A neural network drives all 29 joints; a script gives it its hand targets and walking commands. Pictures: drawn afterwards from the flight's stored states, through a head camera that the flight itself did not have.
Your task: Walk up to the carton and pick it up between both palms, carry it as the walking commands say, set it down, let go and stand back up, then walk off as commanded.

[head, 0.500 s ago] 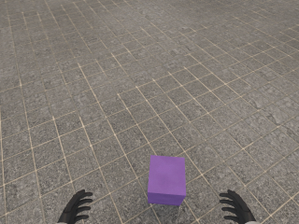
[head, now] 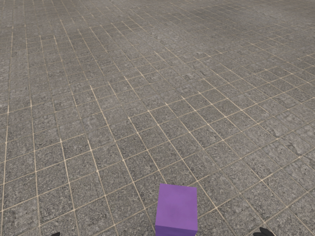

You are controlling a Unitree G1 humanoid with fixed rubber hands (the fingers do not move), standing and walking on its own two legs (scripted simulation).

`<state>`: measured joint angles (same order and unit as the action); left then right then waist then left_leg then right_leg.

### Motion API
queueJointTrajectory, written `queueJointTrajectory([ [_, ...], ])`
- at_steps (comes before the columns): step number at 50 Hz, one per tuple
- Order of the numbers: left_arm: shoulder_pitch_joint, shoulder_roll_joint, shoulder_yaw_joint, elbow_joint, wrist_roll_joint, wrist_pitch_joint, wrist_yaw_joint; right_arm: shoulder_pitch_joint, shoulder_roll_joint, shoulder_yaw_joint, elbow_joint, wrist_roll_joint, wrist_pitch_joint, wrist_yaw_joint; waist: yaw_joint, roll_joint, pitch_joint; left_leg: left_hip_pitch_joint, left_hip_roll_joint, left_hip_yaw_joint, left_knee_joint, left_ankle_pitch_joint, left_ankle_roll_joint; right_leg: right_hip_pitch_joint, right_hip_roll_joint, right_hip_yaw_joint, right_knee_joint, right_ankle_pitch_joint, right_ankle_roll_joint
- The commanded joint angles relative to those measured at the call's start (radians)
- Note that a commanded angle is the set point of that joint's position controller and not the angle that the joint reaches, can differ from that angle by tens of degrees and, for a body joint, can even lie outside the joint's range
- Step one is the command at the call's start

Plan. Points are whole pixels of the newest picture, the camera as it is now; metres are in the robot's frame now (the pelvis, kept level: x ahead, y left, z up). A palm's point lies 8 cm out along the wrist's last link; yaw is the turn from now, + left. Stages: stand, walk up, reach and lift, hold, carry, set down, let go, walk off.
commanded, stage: stand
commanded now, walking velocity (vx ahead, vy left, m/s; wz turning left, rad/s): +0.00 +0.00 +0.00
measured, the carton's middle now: (175, 213) +0.40 -0.09 -0.64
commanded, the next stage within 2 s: walk off in 1.46 s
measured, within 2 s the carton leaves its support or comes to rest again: neither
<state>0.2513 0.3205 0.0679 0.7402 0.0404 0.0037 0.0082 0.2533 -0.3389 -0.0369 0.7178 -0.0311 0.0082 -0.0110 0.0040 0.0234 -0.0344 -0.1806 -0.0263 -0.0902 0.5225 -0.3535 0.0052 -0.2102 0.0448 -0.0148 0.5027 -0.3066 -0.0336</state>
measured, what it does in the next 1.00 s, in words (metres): shifts its weight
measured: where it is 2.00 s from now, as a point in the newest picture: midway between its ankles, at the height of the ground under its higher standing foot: outside the picture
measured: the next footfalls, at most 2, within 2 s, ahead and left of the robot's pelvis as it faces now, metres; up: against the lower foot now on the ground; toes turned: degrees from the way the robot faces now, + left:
none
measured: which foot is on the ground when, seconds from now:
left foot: down 0.00-1.00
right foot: down 0.00-1.00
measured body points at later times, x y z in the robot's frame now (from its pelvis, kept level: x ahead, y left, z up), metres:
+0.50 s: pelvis -0.03 +0.03 +0.01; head -0.05 +0.04 +0.46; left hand +0.07 +0.32 -0.11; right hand +0.08 -0.26 -0.10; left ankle -0.05 +0.12 -0.73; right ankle -0.03 -0.10 -0.73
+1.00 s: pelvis -0.04 +0.03 +0.01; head -0.06 +0.03 +0.46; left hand +0.03 +0.33 -0.12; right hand +0.05 -0.27 -0.11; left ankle -0.05 +0.12 -0.73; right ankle -0.03 -0.10 -0.73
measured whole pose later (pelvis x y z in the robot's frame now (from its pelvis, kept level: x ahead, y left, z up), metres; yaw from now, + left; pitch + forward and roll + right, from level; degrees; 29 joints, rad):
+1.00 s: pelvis -0.04 +0.03 +0.01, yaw -1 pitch -2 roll +0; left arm 0.22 0.34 0.02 0.99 0.02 -0.02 0.00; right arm 0.17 -0.36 0.00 0.99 -0.02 -0.02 0.00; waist 0.01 0.00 0.00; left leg -0.12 -0.07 -0.06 0.40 -0.23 0.05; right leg -0.16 -0.01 0.02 0.40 -0.20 0.02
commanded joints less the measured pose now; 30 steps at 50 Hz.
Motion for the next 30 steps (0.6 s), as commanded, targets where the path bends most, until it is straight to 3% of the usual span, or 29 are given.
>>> queueJointTrajectory([
  [1,-0.049,0.12,0.032,-0.066,-0.003,-0.035,0.012,-0.041,-0.14,-0.03,-0.061,-0.007,-0.026,-0.014,-0.003,0.008,-0.107,0.011,0.078,-0.03,-0.015,0.413,0.01,0.105,-0.136,0.125,-0.053,0.495,0.006],
  [2,-0.063,0.153,0.031,-0.061,-0.003,-0.032,0.016,-0.073,-0.124,-0.027,-0.08,0.001,-0.025,-0.016,-0.016,-0.053,-0.113,0.022,0.078,-0.042,-0.039,0.409,0.007,0.107,-0.126,0.105,-0.03,0.496,0.012],
  [3,-0.077,0.152,0.033,-0.054,0.0,-0.031,0.012,-0.038,-0.157,-0.037,-0.065,-0.006,-0.026,-0.015,-0.021,-0.062,-0.093,0.014,0.08,-0.024,-0.041,0.434,0.009,0.102,-0.116,0.094,-0.023,0.506,0.017],
  [4,-0.07,0.166,0.046,-0.063,-0.002,-0.039,0.015,-0.021,-0.141,-0.033,-0.049,0.001,-0.033,-0.011,-0.01,-0.012,-0.085,0.031,0.083,-0.053,-0.045,0.46,0.014,0.073,-0.114,0.1,-0.023,0.446,0.008],
  [6,-0.029,0.164,0.039,-0.036,-0.001,-0.032,0.015,-0.058,-0.14,-0.03,-0.045,-0.003,-0.036,-0.012,0.019,-0.07,-0.033,-0.035,0.086,-0.068,-0.058,0.416,0.024,0.088,-0.117,0.083,-0.048,0.406,0.014],
  [7,-0.053,0.163,0.039,-0.034,0.0,-0.043,0.015,-0.067,-0.167,-0.036,-0.052,0.001,-0.044,-0.015,0.003,-0.008,-0.04,0.006,0.092,-0.058,-0.062,0.39,0.021,0.054,-0.125,0.117,-0.07,0.4,0.006],
  [8,-0.05,0.145,0.027,-0.025,-0.002,-0.039,0.012,-0.039,-0.173,-0.032,-0.026,0.002,-0.048,-0.011,-0.011,0.003,-0.066,0.018,0.087,-0.068,-0.073,0.366,0.018,0.079,-0.122,0.106,-0.067,0.354,0.016],
  [9,-0.044,0.141,0.025,-0.012,-0.007,-0.03,0.01,-0.058,-0.172,-0.037,-0.024,0.0,-0.046,-0.014,-0.006,0.0,-0.061,0.004,0.101,-0.082,-0.096,0.361,0.032,0.09,-0.124,0.107,-0.061,0.33,0.015],
  [10,-0.038,0.169,0.039,-0.005,-0.002,-0.036,0.006,-0.061,-0.125,-0.026,-0.032,0.0,-0.044,-0.016,-0.008,-0.041,-0.03,0.01,0.096,-0.066,-0.09,0.357,0.028,0.054,-0.115,0.099,-0.071,0.344,0.018],
  [12,-0.073,0.164,0.031,-0.014,-0.01,-0.035,0.01,-0.058,-0.138,-0.013,-0.012,0.002,-0.044,-0.009,-0.007,-0.046,-0.032,-0.004,0.096,-0.087,-0.115,0.305,0.029,0.065,-0.112,0.098,-0.073,0.28,0.017],
  [13,-0.088,0.132,0.023,0.0,-0.006,-0.026,0.008,-0.082,-0.143,-0.014,-0.011,-0.004,-0.05,-0.016,-0.008,0.06,-0.009,-0.007,0.102,-0.086,-0.121,0.306,0.033,0.048,-0.125,0.121,-0.086,0.242,0.01],
  [15,-0.071,0.163,0.032,0.021,-0.002,-0.039,0.007,-0.085,-0.17,-0.02,0.011,-0.01,-0.048,-0.014,0.001,0.045,0.026,-0.056,0.09,-0.088,-0.149,0.251,0.028,0.072,-0.129,0.128,-0.105,0.225,0.012],
  [16,-0.09,0.163,0.028,0.025,-0.01,-0.037,0.008,-0.085,-0.139,-0.018,0.013,-0.008,-0.054,-0.013,-0.015,0.009,0.04,-0.072,0.104,-0.107,-0.173,0.2,0.031,0.08,-0.122,0.126,-0.104,0.193,0.014],
  [17,-0.082,0.127,0.018,0.018,-0.001,-0.042,0.0,-0.13,-0.183,-0.024,0.022,-0.008,-0.053,-0.009,0.029,0.022,0.026,-0.078,0.107,-0.112,-0.17,0.211,0.036,0.077,-0.119,0.102,-0.106,0.185,0.014],
  [19,-0.063,0.153,0.021,0.047,-0.013,-0.033,-0.002,-0.084,-0.18,-0.016,0.032,0.002,-0.06,-0.014,0.004,-0.025,0.038,-0.051,0.119,-0.128,-0.196,0.222,0.029,0.07,-0.116,0.109,-0.103,0.182,0.016],
  [21,-0.009,0.118,0.009,0.067,-0.007,-0.036,-0.007,-0.115,-0.193,-0.025,0.047,-0.004,-0.061,-0.015,0.043,0.057,0.019,-0.062,0.118,-0.124,-0.204,0.179,0.037,0.089,-0.122,0.108,-0.106,0.155,0.016],
  [22,-0.071,0.149,0.018,0.068,-0.002,-0.04,0.0,-0.146,-0.142,-0.01,0.036,-0.001,-0.061,-0.005,0.022,-0.003,0.03,-0.058,0.108,-0.116,-0.198,0.206,0.03,0.074,-0.13,0.121,-0.107,0.177,0.01],
  [24,-0.053,0.143,0.005,0.081,-0.011,-0.04,-0.006,-0.124,-0.156,-0.018,0.069,-0.001,-0.061,-0.009,0.008,-0.047,0.02,-0.039,0.114,-0.13,-0.197,0.197,0.042,0.073,-0.124,0.114,-0.136,0.165,0.015],
  [25,-0.045,0.157,0.013,0.076,-0.014,-0.044,-0.005,-0.067,-0.158,-0.01,0.085,0.003,-0.056,0.002,0.011,-0.015,0.003,-0.04,0.11,-0.116,-0.197,0.182,0.04,0.1,-0.132,0.118,-0.125,0.167,0.006],
  [26,-0.075,0.143,0.0,0.086,-0.013,-0.041,0.003,-0.109,-0.166,-0.012,0.081,0.006,-0.065,0.0,-0.003,-0.028,0.045,-0.029,0.103,-0.111,-0.189,0.204,0.032,0.056,-0.14,0.139,-0.131,0.212,0.007],
  [28,-0.103,0.149,0.008,0.09,-0.017,-0.043,0.001,-0.13,-0.196,-0.02,0.095,-0.003,-0.061,-0.003,0.002,0.015,0.059,-0.038,0.122,-0.128,-0.234,0.168,0.015,0.035,-0.135,0.126,-0.115,0.148,0.013],
  [29,-0.069,0.169,0.01,0.099,-0.018,-0.042,0.004,-0.161,-0.17,-0.011,0.101,-0.002,-0.058,0.002,0.022,0.0,0.009,-0.045,0.125,-0.131,-0.23,0.174,0.043,0.087,-0.138,0.134,-0.12,0.175,0.01],
  [30,-0.041,0.139,-0.005,0.112,-0.029,-0.041,-0.003,-0.133,-0.183,-0.015,0.111,0.007,-0.06,0.002,0.013,-0.01,0.004,0.0,0.112,-0.121,-0.204,0.215,0.047,0.074,-0.145,0.132,-0.132,0.178,0.009],
])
